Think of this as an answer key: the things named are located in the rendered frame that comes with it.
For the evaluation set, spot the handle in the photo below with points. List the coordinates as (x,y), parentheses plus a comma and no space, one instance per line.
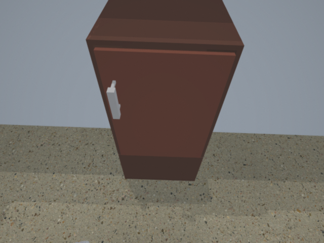
(113,101)

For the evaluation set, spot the cupboard door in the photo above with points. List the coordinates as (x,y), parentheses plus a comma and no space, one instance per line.
(168,98)

